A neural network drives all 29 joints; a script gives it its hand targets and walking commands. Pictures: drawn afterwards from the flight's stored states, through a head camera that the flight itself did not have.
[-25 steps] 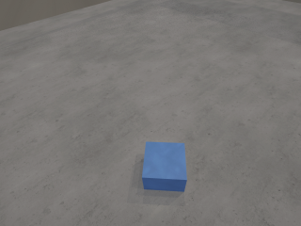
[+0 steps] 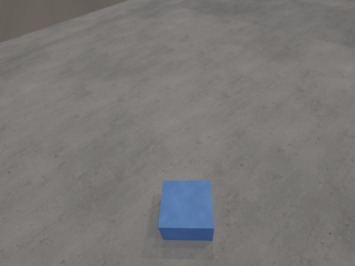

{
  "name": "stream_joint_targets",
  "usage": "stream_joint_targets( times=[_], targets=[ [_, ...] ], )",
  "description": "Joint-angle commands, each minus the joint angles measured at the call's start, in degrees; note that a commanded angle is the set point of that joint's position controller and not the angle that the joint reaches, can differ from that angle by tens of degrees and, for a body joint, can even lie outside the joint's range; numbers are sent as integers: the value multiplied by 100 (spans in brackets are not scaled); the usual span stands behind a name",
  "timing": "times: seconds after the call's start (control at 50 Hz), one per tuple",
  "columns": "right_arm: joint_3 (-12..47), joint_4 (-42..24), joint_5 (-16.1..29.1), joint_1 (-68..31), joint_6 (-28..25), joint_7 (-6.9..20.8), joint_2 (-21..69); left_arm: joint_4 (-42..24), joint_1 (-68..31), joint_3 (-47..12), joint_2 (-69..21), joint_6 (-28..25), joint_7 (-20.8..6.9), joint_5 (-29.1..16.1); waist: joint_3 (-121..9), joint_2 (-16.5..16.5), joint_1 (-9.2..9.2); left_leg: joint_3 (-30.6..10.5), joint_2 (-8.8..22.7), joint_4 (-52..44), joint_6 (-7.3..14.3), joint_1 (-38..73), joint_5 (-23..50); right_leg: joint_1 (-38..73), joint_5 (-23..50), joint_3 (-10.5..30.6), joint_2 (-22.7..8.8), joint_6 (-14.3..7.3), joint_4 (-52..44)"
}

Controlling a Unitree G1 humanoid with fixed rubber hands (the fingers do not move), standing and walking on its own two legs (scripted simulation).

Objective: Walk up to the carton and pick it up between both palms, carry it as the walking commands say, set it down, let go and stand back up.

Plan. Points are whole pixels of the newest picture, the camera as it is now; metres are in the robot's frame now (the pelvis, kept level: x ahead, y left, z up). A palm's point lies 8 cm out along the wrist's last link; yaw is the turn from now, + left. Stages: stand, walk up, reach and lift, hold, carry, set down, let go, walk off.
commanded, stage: walk up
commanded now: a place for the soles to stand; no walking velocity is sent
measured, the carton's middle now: (187, 209) +0.55 +0.03 -0.68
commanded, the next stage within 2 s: reach and lift in 1.62 s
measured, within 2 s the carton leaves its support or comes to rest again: neither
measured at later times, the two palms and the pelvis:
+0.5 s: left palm out of the picture +0.12 +0.38 -0.12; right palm (312, 265) +0.17 -0.26 -0.11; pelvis +0.07 +0.05 -0.02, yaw -1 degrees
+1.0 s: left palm out of the picture +0.16 +0.38 -0.11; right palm (311, 265) +0.17 -0.26 -0.11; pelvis +0.08 +0.06 -0.02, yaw -2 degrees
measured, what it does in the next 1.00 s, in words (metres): steps on the spot: left foot, then right foot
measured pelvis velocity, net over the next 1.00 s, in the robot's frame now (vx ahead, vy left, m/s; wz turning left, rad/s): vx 0.08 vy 0.06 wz -0.03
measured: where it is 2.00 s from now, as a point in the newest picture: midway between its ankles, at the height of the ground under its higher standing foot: outside the picture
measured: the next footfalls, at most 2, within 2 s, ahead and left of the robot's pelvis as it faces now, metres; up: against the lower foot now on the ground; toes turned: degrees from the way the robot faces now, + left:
left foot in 0.22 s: +0.14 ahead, +0.16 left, +0.00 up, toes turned +1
right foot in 0.44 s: +0.12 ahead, -0.08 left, +0.00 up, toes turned -1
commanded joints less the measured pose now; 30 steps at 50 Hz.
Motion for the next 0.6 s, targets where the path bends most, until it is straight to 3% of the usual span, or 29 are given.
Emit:
stream_joint_targets(
  times=[0.0,0.04,0.06,0.1,0.12,0.14,0.16,0.18,0.2,0.22,0.24,0.26,0.28,0.3,0.34,0.36,0.38,0.4,0.42,0.44,0.46,0.48,0.5,0.52,0.54,0.56,0.58],
  targets=[
    [-327,-812,-181,-419,71,75,-924,-521,405,709,1785,-136,130,110,151,-642,88,-447,212,-640,-144,-918,71,358,594,1731,-1388,-1047,-1282],
    [-323,-933,-169,-706,51,20,-839,-512,552,677,1712,-89,182,92,395,-597,228,-360,148,-1098,-180,-969,-111,429,1519,1802,-1429,-1095,-1097],
    [-314,-916,-168,-505,8,-15,-819,-562,565,663,1797,-71,208,52,197,-466,165,-312,53,-1360,-165,-543,-50,364,2301,1625,-1470,-1068,-693],
    [-345,-1098,-144,-620,-54,-81,-803,-659,616,574,1644,-4,212,45,-267,-561,165,-190,-12,-1859,-50,-186,-148,759,3557,1493,-1428,-976,-250],
    [-322,-952,-108,-306,-81,-127,-745,-669,383,520,1582,24,216,24,-406,-579,32,-5,-177,-2303,18,314,185,507,4034,1149,-1235,-880,140],
    [-350,-898,-125,66,-109,-139,-733,-759,184,485,1582,72,229,4,-551,-738,-196,-35,-149,-3021,151,971,855,296,3810,985,-1112,-726,521],
    [-384,-702,-130,419,-136,-188,-860,-817,54,420,1300,37,247,-44,-720,-677,-356,-250,-2,-3453,358,1610,1873,-14,3773,669,-806,-367,1147],
    [-537,-762,-189,579,-159,-219,-1405,-910,219,288,1013,13,263,-92,-1273,518,-443,-1297,1005,-3440,654,2555,3101,-759,2469,445,-410,1,1985],
    [-453,-920,-192,183,-140,-227,-1387,-792,331,307,849,50,309,-151,-940,889,-283,-1784,1681,-3211,1327,2765,4056,-1633,-1477,-77,221,211,2412],
    [-401,-1035,-93,189,-117,-223,-1324,-750,263,308,1083,140,345,-77,-955,633,-324,-1702,1896,-3117,1831,2091,3774,-1426,-2418,107,28,169,2768],
    [-414,-1046,-80,53,-70,-204,-1205,-661,392,356,1066,181,362,-66,-649,799,-268,-1395,1765,-3281,1693,1440,3128,-1301,-2307,91,-112,35,2618],
    [-431,-1090,-81,-53,-1,-193,-1337,-667,386,328,1178,170,331,-43,-549,1135,-264,-1081,1449,-3367,1451,1162,2517,-1163,-1990,-60,-127,38,2396],
    [-377,-1118,-104,-231,35,-184,-1298,-655,515,366,1059,147,304,-56,-566,1212,-159,-964,1150,-3166,1243,1189,2544,-1151,-1607,-241,-135,75,1744],
    [-318,-1143,-136,-266,39,-210,-1132,-568,449,376,1126,125,304,-23,-537,901,-137,-785,1053,-3090,1159,1010,2672,-974,-1247,-447,-53,115,1584],
    [-304,-1157,-91,-340,123,-155,-1192,-332,733,418,1111,111,329,28,-721,1052,-29,-581,912,-2743,1060,850,1782,-313,-348,-664,64,159,567],
    [-264,-1162,-66,-417,118,-147,-1009,-385,543,410,989,71,329,102,-637,774,89,-618,899,-2594,946,499,1529,-95,151,-684,178,86,231],
    [-232,-1138,-76,-530,106,-117,-977,-289,521,489,1199,67,303,184,-613,639,35,-596,786,-2510,811,82,824,252,-55,-408,53,51,75],
    [-199,-1181,-60,-233,116,-103,-910,-438,257,511,1374,17,331,202,-278,332,-27,-371,472,-2128,517,-408,342,123,13,721,-503,-255,-143],
    [-159,-1128,10,-322,146,-122,-766,-548,-33,527,1651,-8,325,210,-197,-386,-118,-369,116,-1773,224,-297,-340,-438,-214,2117,-1382,-742,-600],
    [-269,-1083,-42,-493,203,-131,-878,-546,-370,540,1870,13,313,172,75,-426,-248,-358,-32,-1212,220,166,-683,-1484,-1376,2543,-1779,-1107,-1095],
    [-268,-1001,-68,-113,185,-120,-1019,-619,-691,565,1898,44,289,231,130,-720,-346,-414,42,-1458,227,453,-634,-1630,-1518,2256,-1654,-1065,-886],
    [-284,-782,-153,126,105,-121,-1056,-661,-874,452,1611,68,286,205,84,-588,-469,-407,-68,-2089,264,731,-441,-1533,-475,1909,-1307,-857,-337],
    [-301,-722,-149,314,29,-147,-1015,-697,-890,379,1304,50,234,181,-282,-225,-515,-733,249,-2732,355,1040,96,-1440,103,1191,-961,-497,75],
    [-337,-670,-130,178,-31,-159,-1350,-524,-795,349,1180,74,213,94,-349,123,-404,-1136,636,-3138,527,1036,305,-1328,223,543,-440,-145,597],
    [-323,-728,-197,-131,-83,-178,-1320,-505,-535,303,975,98,203,43,-374,194,-216,-1515,1011,-3417,806,1070,510,-1275,96,89,-112,-2,1039],
    [-318,-758,-128,-308,-104,-161,-1382,-354,-366,284,1052,142,201,12,-461,355,-181,-1435,1107,-3416,953,879,668,-888,-573,-127,-81,61,870],
    [-213,-752,-132,-367,-100,-157,-1226,-281,-290,323,1009,137,208,17,-429,403,-30,-1360,1049,-3272,956,817,1016,-792,-543,-142,-124,-10,681]
  ],
)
